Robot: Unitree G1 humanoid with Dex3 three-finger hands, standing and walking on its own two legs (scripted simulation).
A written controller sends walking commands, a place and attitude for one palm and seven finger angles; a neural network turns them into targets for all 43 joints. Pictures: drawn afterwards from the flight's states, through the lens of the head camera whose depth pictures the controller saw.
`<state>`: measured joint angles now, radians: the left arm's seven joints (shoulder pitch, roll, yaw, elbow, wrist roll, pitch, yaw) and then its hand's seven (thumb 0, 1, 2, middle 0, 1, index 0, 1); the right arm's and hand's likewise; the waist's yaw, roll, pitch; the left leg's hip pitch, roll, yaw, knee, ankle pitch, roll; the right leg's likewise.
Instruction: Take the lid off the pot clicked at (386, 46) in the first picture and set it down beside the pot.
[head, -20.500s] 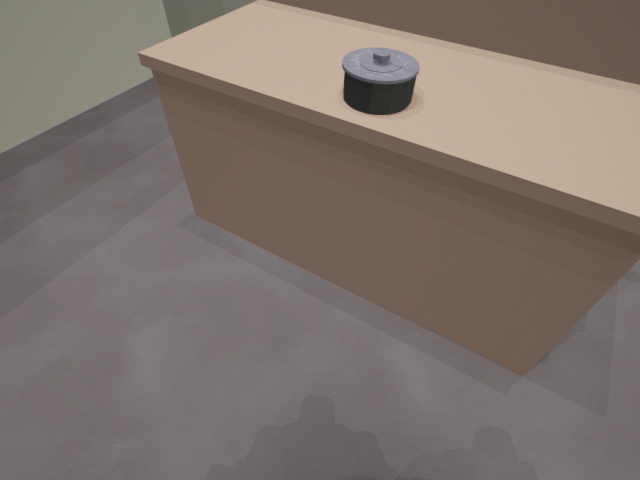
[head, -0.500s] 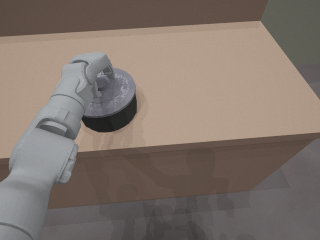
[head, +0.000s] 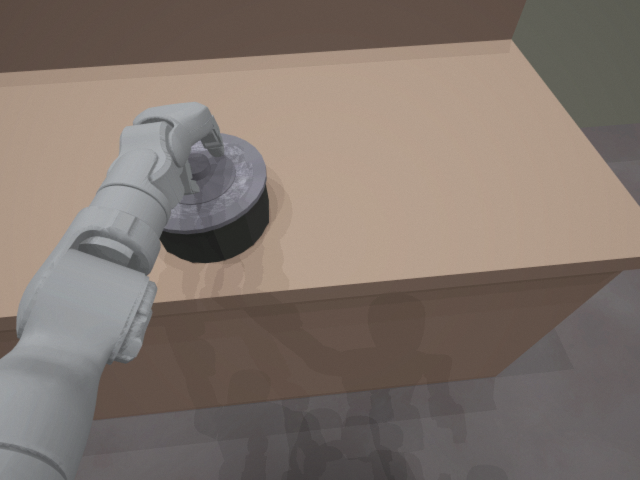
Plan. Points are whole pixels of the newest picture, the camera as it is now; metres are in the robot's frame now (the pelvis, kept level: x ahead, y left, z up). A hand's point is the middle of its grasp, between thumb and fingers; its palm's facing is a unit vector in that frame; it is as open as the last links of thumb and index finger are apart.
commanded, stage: close the fingers and squeeze the knob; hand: left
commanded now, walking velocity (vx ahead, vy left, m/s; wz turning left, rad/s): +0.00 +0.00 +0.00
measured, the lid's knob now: (194, 166) +0.53 +0.13 +0.09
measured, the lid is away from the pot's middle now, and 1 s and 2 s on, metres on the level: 0.00 0.00 0.00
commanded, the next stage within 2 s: lift the lid straight up in 1.66 s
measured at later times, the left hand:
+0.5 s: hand (188, 170) +0.50 +0.13 +0.11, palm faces -0.39 -0.08 -0.92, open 8.8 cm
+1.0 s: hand (186, 170) +0.50 +0.14 +0.11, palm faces -0.39 -0.08 -0.92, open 7.3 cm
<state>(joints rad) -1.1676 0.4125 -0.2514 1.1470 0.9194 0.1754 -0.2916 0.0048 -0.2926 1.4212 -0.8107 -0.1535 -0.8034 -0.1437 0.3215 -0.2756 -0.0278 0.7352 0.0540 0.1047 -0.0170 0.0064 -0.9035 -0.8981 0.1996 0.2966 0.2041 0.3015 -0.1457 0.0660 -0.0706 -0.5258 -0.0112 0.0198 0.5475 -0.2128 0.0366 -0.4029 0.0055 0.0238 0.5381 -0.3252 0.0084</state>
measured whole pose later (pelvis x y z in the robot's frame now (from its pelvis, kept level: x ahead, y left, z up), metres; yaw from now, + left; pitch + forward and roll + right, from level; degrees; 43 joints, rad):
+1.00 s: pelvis +0.00 +0.00 +0.00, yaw +0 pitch +11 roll -1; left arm -1.12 0.42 -0.22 1.11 0.92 0.16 -0.29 0.01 0.30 0.71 -0.69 -1.05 -0.64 -1.01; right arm 0.30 -0.27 -0.02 0.71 0.05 0.12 -0.02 0.01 -0.90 -0.90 0.20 0.30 0.20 0.30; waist -0.14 0.06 -0.07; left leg -0.51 -0.01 0.02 0.54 -0.22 0.04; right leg -0.38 0.01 0.03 0.52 -0.32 0.01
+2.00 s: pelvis +0.00 +0.00 +0.00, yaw +0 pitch +10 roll -1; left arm -1.10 0.41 -0.25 1.07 0.91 0.17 -0.29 0.01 0.38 0.58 -0.70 -0.99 -0.63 -0.98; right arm 0.31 -0.27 -0.03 0.73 0.06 0.08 -0.02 0.01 -0.90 -0.90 0.20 0.30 0.20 0.30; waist -0.14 0.07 -0.06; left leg -0.48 -0.01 0.02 0.53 -0.21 0.04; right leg -0.36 0.00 0.02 0.51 -0.32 0.01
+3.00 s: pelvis +0.00 +0.00 +0.01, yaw +1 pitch +8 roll +0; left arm -1.30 0.43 -0.25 1.11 0.92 0.24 -0.42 -0.01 0.37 0.58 -0.72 -0.98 -0.64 -0.97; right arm 0.31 -0.28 -0.01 0.73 0.05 0.02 -0.03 0.01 -0.90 -0.90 0.20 0.30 0.20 0.30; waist -0.14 0.07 -0.05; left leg -0.43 -0.02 0.00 0.47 -0.18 0.03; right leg -0.31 0.00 0.01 0.47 -0.30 0.00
